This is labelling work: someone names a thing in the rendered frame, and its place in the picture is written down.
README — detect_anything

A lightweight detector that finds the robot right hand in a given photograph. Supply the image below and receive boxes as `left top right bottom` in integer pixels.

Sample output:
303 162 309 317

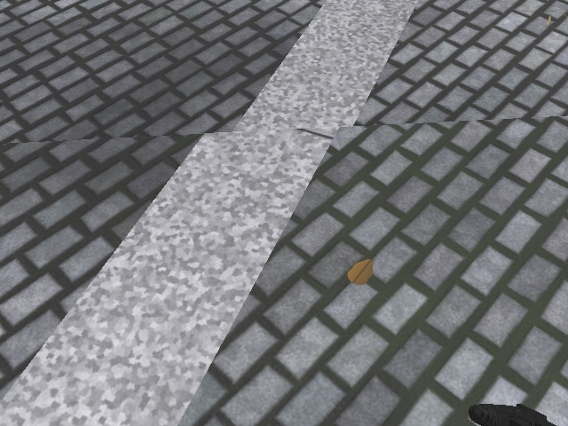
469 404 556 426

